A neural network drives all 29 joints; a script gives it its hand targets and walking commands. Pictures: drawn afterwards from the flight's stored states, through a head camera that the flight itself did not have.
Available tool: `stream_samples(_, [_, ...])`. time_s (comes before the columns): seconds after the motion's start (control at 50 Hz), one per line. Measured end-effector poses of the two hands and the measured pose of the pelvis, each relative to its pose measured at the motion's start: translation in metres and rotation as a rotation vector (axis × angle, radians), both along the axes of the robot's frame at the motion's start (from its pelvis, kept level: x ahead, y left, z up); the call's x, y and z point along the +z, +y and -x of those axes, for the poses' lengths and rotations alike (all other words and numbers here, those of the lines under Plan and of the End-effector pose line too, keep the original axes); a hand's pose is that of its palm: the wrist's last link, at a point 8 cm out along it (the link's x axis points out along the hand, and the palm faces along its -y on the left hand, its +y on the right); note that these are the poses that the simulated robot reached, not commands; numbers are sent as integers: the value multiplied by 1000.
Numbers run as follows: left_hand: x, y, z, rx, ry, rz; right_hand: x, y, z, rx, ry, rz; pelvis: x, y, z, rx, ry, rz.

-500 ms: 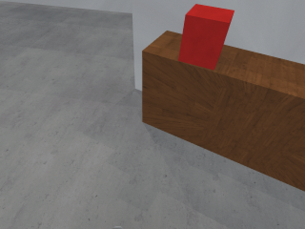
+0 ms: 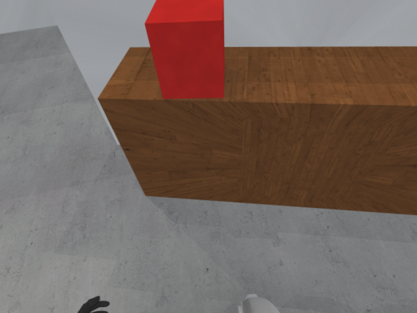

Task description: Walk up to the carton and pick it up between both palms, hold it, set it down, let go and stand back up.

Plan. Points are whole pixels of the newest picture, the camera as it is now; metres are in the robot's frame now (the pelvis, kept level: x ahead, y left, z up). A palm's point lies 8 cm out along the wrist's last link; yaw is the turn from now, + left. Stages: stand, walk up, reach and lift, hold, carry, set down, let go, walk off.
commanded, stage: walk up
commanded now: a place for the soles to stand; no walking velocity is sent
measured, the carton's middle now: (191, 48) +0.89 +0.01 +0.06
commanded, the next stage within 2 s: none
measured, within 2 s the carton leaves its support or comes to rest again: neither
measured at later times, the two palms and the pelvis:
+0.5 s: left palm (52, 270) +0.27 +0.35 -0.11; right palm (291, 264) +0.24 -0.17 -0.08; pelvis +0.20 +0.09 +0.01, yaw -9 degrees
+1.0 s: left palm (83, 177) +0.48 +0.32 -0.06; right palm (283, 227) +0.33 -0.18 -0.11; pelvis +0.36 +0.09 +0.02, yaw -15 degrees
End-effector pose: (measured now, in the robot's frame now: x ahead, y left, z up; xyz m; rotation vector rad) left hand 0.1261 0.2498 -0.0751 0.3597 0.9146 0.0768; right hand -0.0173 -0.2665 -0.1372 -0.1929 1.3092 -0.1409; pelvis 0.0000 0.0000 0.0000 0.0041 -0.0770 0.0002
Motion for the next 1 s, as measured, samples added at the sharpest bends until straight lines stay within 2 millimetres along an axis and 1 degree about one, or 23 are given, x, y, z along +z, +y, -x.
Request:
stream_samples(0.06, [1, 3, -4, 45, 40, -9, 5, 2, -51, 28, -56, -8, 6, 4, -23, -13, -9, 1])
stream_samples(0.12, [6, 13, -1, 74, 95, -15, 19, 9, -107, 60, -154, -8, 16, 11, -45, -29, -8, 6])
stream_samples(0.18, [8, 27, 1, 97, 149, -14, 35, 20, -155, 82, -235, -7, 23, 21, -68, -48, 4, 10])
stream_samples(0.24, [6, 43, -4, 115, 191, -8, 48, 35, -195, 94, -284, -2, 26, 33, -92, -63, 21, 16])
stream_samples(0.28, [0, 56, -13, 123, 210, 2, 53, 47, -218, 101, -307, 4, 25, 42, -109, -71, 30, 24])
stream_samples(0.32, [-9, 70, -26, 127, 221, 15, 56, 60, -239, 105, -327, 17, 21, 54, -128, -76, 35, 31])
stream_samples(0.36, [-22, 85, -44, 118, 231, 26, 55, 72, -256, 97, -352, 42, 12, 68, -148, -86, 34, 25])
stream_samples(0.4, [-34, 95, -66, 96, 243, 34, 54, 82, -265, 71, -369, 66, 5, 79, -164, -110, 19, -7])
stream_samples(0.44, [-38, 100, -93, 58, 251, 39, 54, 89, -265, 18, -363, 79, 5, 87, -179, -137, 10, -5])
stream_samples(0.48, [-34, 101, -125, 11, 241, 41, 56, 94, -258, -45, -334, 83, 10, 91, -192, -155, 3, -2])
stream_samples(0.54, [-21, 98, -178, -52, 188, 48, 59, 99, -240, -115, -265, 90, 20, 95, -211, -176, 1, -7])
stream_samples(0.6, [-5, 90, -228, -108, 126, 54, 58, 101, -222, -170, -179, 90, 27, 96, -230, -190, 10, -10])
stream_samples(0.66, [7, 77, -274, -159, 76, 57, 53, 102, -207, -218, -99, 81, 30, 96, -250, -207, 15, -15])
stream_samples(0.72, [14, 59, -316, -210, 33, 50, 42, 100, -202, -260, -41, 61, 26, 91, -271, -228, 17, -22])
stream_samples(0.76, [14, 47, -341, -235, -1, 38, 31, 97, -204, -279, -12, 43, 19, 85, -287, -242, 18, -25])
stream_samples(0.8, [12, 38, -359, -248, -28, 23, 18, 95, -213, -279, 10, 24, 11, 80, -300, -248, 9, 4])
stream_samples(0.82, [12, 36, -365, -251, -39, 14, 14, 94, -220, -273, 17, 12, 9, 77, -305, -246, 4, 6])
stream_samples(0.86, [11, 37, -371, -225, -37, 1, 10, 93, -240, -248, 23, -4, 8, 75, -317, -245, -4, -5])
stream_samples(0.92, [14, 47, -367, -178, 11, -18, 14, 87, -283, -217, -22, -6, 15, 78, -335, -253, -12, -9])
stream_samples(1.0, [17, 68, -358, -129, 93, -34, 27, 84, -346, -183, -124, 7, 24, 86, -360, -261, -5, 0])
